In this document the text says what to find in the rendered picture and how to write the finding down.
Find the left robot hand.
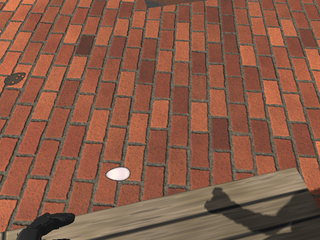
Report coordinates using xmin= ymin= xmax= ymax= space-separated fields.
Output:
xmin=16 ymin=212 xmax=75 ymax=240

